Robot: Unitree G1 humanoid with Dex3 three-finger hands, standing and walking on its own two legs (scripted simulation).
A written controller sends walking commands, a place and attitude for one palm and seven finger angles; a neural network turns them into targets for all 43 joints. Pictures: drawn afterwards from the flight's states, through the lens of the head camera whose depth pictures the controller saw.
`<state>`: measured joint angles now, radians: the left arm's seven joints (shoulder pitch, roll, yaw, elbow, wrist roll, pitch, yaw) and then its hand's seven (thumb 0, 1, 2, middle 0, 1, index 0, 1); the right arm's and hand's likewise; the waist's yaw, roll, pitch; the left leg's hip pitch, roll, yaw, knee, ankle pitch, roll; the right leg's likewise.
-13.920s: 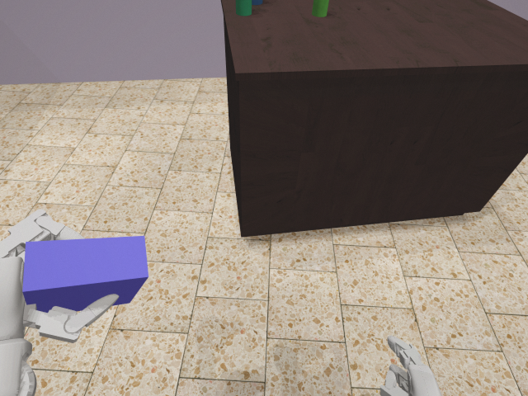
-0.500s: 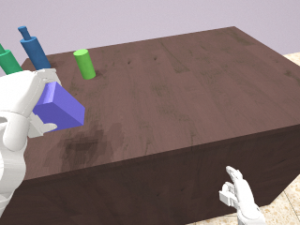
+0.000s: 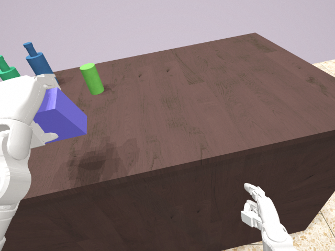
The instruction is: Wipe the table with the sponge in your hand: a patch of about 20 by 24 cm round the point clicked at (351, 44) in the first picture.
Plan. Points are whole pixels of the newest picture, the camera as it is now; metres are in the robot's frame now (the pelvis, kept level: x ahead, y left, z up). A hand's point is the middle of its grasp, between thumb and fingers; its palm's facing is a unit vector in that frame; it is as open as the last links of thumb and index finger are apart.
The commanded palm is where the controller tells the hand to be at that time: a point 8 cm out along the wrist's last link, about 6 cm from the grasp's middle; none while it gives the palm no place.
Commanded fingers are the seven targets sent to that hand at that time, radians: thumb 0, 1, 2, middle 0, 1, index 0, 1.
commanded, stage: turn the palm down, sponge in hand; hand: left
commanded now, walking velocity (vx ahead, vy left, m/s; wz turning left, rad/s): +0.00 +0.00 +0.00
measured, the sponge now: (50, 123) +0.26 +0.29 +0.24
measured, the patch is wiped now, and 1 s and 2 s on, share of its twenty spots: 0.00 0.00 0.00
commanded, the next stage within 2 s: move the sponge above the wiping area in 0.08 s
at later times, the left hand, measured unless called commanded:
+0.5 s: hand (32, 111) +0.26 +0.32 +0.27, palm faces +0.36 -0.01 -0.93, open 9.4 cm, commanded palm +0.20 +0.30 +0.30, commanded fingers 0.00 0.10 1.30 -1.20 -1.60 -1.20 -1.60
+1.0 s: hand (29, 120) +0.26 +0.34 +0.24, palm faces +0.30 -0.04 -0.95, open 9.3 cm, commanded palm +0.20 +0.32 +0.29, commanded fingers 0.00 0.10 1.30 -1.20 -1.60 -1.20 -1.60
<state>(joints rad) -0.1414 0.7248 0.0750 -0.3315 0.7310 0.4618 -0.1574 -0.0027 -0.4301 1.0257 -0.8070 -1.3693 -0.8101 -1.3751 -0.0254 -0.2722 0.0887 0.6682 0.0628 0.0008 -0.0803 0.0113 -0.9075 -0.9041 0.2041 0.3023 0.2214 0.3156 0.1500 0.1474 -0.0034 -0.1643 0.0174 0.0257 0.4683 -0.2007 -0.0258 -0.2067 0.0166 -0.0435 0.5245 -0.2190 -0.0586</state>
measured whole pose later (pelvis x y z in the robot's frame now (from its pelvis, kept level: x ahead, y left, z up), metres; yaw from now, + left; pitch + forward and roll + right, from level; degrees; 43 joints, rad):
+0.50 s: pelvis +0.01 +0.02 +0.00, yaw +0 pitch -5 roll +1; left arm -0.14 0.71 0.12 -0.30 0.74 0.46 -0.16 0.00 -0.43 1.03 -0.80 -1.37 -0.81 -1.38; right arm -0.01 -0.28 0.06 0.66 0.07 -0.01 -0.09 0.01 -0.91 -0.90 0.20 0.30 0.18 0.30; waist 0.14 0.12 -0.01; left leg -0.17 0.00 0.03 0.45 -0.20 -0.01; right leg -0.20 0.00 -0.03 0.50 -0.21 -0.04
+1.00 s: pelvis +0.00 +0.03 +0.00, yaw +0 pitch -4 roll +1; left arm -0.13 0.68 0.12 -0.25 0.75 0.49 -0.17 0.00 -0.43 1.03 -0.80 -1.38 -0.81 -1.39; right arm 0.00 -0.27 0.08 0.64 0.08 0.00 -0.08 0.01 -0.91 -0.90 0.20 0.30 0.19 0.30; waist 0.13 0.11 0.00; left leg -0.18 -0.01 0.03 0.43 -0.18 0.01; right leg -0.21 -0.01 -0.03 0.47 -0.19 -0.02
